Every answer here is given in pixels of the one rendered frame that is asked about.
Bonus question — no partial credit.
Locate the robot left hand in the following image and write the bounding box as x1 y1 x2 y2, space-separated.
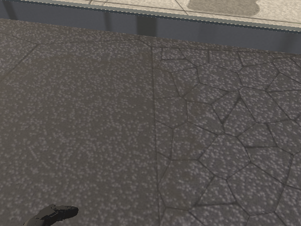
24 203 79 226

